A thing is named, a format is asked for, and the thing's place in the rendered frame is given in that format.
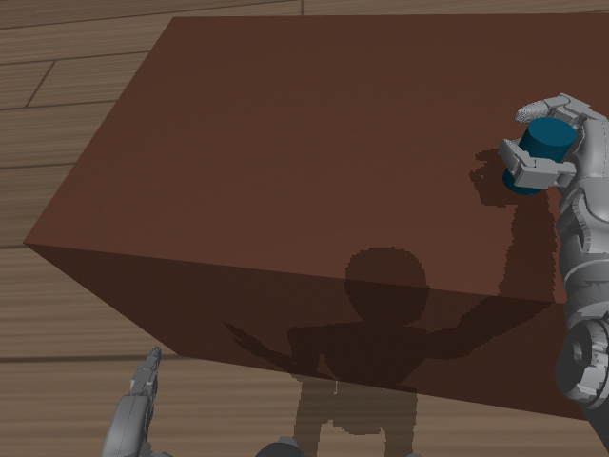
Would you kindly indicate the can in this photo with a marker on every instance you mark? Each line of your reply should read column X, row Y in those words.
column 544, row 137

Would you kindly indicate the left robot hand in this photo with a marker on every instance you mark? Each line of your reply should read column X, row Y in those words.
column 128, row 428

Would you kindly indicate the right robot arm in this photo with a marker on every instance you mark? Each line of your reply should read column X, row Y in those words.
column 582, row 369

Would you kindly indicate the right robot hand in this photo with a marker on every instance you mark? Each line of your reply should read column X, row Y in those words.
column 587, row 157

